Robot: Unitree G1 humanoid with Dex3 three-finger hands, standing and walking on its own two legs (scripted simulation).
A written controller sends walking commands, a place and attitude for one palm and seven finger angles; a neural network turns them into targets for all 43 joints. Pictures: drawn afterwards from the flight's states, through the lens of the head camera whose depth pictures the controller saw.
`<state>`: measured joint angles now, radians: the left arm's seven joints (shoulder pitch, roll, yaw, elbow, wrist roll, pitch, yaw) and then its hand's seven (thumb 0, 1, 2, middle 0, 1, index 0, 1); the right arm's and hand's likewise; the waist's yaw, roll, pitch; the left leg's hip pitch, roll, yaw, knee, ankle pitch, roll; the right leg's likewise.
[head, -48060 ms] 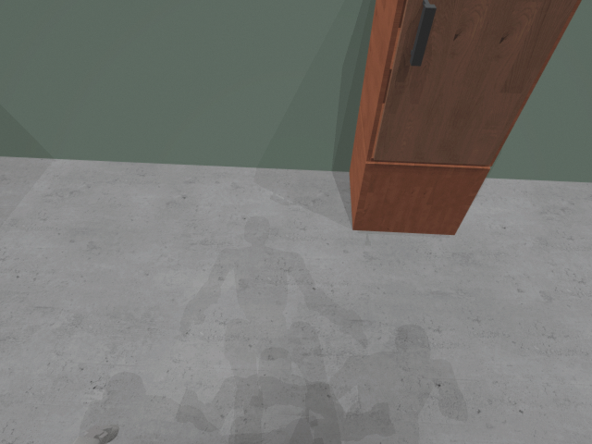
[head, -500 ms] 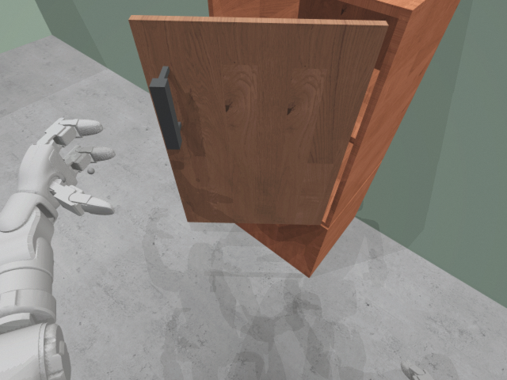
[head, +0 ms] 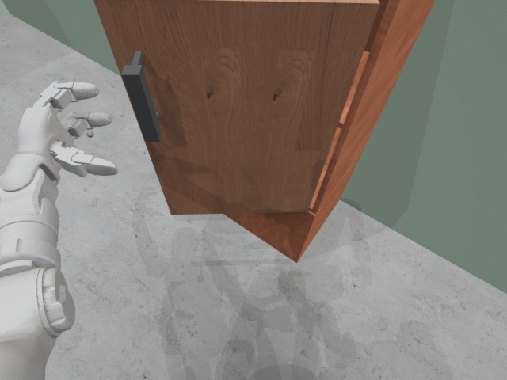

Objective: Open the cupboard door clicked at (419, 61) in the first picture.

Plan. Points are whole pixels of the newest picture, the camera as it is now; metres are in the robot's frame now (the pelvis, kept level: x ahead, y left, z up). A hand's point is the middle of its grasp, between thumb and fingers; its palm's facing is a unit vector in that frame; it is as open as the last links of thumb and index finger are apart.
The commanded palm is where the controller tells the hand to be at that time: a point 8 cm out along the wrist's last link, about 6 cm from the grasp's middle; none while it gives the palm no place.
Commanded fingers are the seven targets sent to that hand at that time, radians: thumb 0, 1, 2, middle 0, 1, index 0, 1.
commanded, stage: move the hooked fingers beside the handle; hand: left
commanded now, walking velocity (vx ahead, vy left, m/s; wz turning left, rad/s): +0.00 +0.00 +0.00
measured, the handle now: (146, 98) +0.55 +0.18 +0.12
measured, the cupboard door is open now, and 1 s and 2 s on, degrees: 39 39 38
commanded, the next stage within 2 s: slide the fingers in behind the handle in 1.18 s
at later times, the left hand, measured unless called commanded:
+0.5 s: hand (107, 104) +0.52 +0.23 +0.14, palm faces +0.02 -1.00 +0.01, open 14.0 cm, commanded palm +0.49 +0.28 +0.12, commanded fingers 0.00 -0.50 0.30 -0.30 -1.20 -0.30 -1.20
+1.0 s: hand (105, 112) +0.51 +0.23 +0.13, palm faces +0.01 -1.00 +0.01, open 14.0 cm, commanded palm +0.48 +0.28 +0.12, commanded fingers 0.00 -0.50 0.30 -0.30 -1.20 -0.30 -1.20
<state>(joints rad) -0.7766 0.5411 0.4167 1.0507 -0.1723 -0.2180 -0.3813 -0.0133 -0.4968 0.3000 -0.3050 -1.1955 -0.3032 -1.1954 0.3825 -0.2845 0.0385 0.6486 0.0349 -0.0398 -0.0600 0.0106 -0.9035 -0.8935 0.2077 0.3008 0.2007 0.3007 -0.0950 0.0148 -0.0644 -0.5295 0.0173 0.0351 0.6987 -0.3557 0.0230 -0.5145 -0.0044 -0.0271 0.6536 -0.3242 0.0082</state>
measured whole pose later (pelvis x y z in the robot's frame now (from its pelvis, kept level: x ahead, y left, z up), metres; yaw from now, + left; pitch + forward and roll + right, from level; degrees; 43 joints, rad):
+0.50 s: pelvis +0.00 +0.00 -0.01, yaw -1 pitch +16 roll -2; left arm -1.02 0.70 0.47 1.28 -0.09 -0.24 -0.38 -0.01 -0.50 0.30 -0.30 -1.20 -0.30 -1.20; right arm 0.45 -0.30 0.04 0.64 0.01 0.03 -0.04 0.01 -0.90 -0.89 0.21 0.30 0.20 0.30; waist -0.18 0.02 -0.07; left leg -0.67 0.04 0.04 0.76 -0.37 0.02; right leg -0.65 0.02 -0.02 0.69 -0.33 0.00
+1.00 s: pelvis +0.01 +0.00 -0.01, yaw -1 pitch +16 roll -2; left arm -0.93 0.61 0.44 1.18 -0.12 -0.25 -0.36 -0.01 -0.50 0.30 -0.30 -1.20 -0.30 -1.20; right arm 0.40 -0.28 0.04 0.61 0.01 0.05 -0.03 0.01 -0.90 -0.89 0.21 0.30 0.20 0.30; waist -0.14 0.02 -0.09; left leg -0.65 0.04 0.03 0.77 -0.40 0.02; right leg -0.62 0.01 -0.03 0.69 -0.35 0.01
